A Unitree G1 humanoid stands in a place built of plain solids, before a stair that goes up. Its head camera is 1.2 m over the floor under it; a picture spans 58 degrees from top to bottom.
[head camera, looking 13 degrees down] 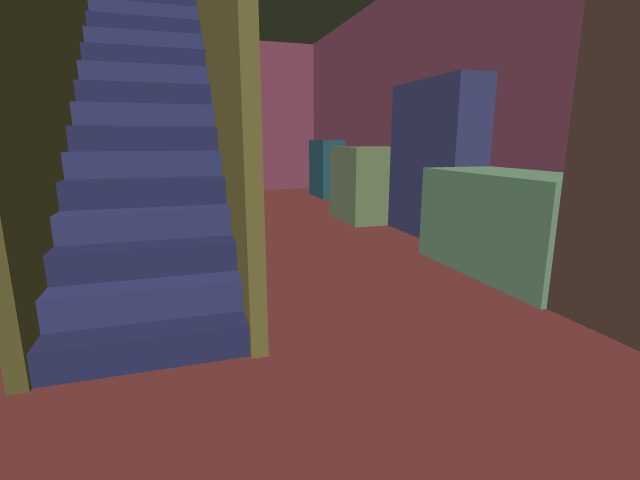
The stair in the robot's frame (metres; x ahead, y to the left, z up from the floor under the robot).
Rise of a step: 0.19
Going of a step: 0.23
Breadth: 1.09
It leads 18 degrees to the left of straight ahead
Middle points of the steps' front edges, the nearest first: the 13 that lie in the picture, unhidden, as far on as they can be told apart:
2.09 0.91 0.19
2.31 0.98 0.37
2.53 1.05 0.56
2.75 1.12 0.75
2.98 1.20 0.93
3.20 1.27 1.12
3.42 1.34 1.31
3.64 1.41 1.49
3.86 1.48 1.68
4.09 1.55 1.86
4.31 1.62 2.05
4.53 1.69 2.24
4.76 1.77 2.42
